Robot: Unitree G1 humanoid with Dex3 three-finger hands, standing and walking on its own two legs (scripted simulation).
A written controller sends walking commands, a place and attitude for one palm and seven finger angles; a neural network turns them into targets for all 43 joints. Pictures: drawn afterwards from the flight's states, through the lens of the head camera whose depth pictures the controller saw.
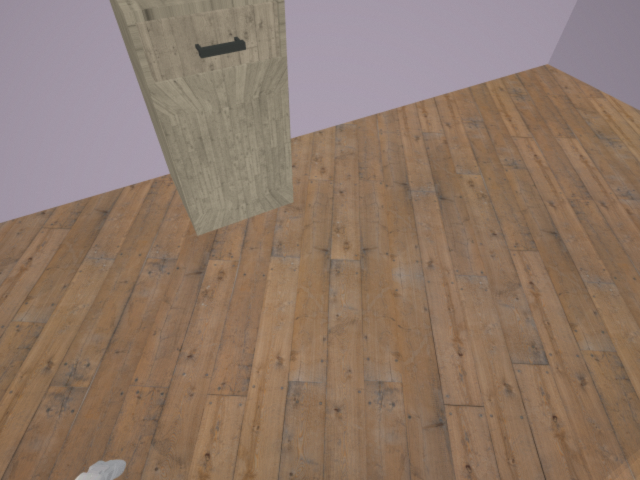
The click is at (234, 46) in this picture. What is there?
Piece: drawer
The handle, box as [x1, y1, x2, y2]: [195, 37, 245, 57]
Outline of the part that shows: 245,49 244,41 240,40 237,37 234,37 234,40 232,42 205,47 200,47 198,44 195,44 201,57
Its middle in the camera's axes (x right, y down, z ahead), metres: -0.30 -0.56 +1.13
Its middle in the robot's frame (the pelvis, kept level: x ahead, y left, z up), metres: +1.22 +0.36 -0.01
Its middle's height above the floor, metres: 0.76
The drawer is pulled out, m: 0.00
